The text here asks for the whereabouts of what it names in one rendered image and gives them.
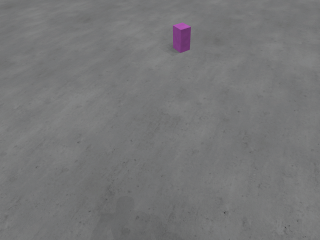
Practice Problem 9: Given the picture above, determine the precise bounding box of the carton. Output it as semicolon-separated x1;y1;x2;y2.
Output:
173;22;191;53

